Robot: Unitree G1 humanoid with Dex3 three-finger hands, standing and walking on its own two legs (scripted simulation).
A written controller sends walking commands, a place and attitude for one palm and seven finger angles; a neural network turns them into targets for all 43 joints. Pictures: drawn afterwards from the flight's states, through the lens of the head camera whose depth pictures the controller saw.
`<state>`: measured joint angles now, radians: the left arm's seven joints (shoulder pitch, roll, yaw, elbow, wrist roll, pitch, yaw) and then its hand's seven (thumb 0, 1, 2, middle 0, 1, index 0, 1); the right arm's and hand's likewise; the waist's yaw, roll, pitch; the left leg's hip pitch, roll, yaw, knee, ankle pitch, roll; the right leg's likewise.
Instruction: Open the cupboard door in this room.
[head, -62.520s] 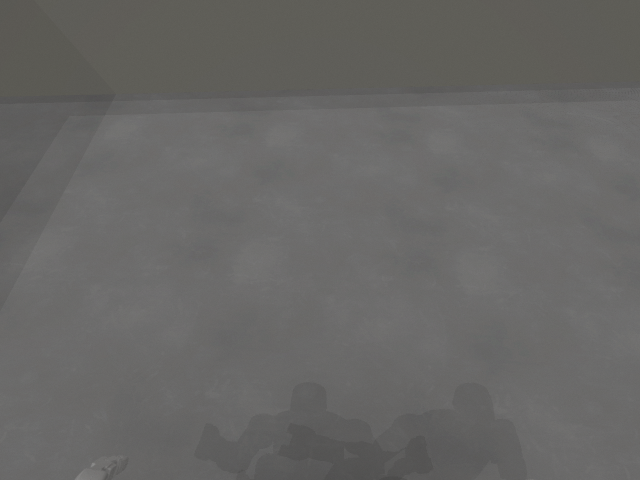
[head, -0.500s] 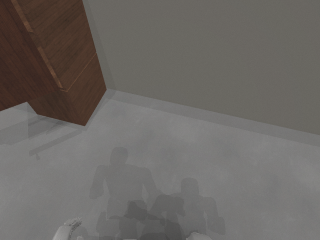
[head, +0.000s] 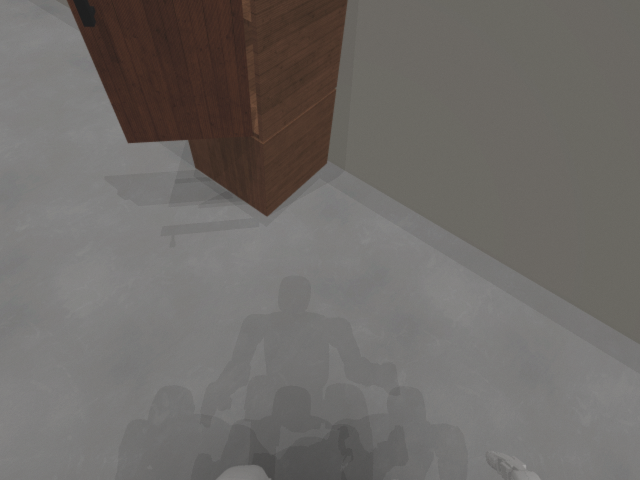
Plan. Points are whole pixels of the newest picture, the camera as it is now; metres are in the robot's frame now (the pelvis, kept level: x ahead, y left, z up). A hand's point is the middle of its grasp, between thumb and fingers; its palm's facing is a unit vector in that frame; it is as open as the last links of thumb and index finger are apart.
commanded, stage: turn to face it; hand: left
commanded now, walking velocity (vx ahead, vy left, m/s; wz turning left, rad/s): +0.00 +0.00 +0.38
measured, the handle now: out of the picture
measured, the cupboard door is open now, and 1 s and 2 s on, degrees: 47 47 47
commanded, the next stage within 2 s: take the last steps up to it in 0.44 s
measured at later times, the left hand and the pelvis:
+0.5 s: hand out of the picture +0.08 +0.18 -0.14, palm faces +0.14 -0.96 -0.24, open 7.4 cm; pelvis +0.01 -0.02 +0.01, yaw +9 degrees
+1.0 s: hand out of the picture -0.03 +0.24 -0.16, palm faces +0.33 -0.92 -0.19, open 7.4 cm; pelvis +0.05 +0.06 +0.02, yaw +16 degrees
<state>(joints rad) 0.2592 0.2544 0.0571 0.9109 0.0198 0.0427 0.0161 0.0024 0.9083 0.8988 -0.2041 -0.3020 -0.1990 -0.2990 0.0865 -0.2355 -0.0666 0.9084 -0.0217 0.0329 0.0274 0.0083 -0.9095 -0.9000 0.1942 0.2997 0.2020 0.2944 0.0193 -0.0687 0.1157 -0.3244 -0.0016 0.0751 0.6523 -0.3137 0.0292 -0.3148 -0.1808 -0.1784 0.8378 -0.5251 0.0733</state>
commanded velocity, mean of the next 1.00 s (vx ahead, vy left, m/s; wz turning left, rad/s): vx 0.14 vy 0.05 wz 0.20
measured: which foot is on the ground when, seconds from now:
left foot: down 0.00-0.44, up 0.46-0.84, down 0.86-1.00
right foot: up 0.00-0.42, down 0.44-0.86, up 0.88-1.00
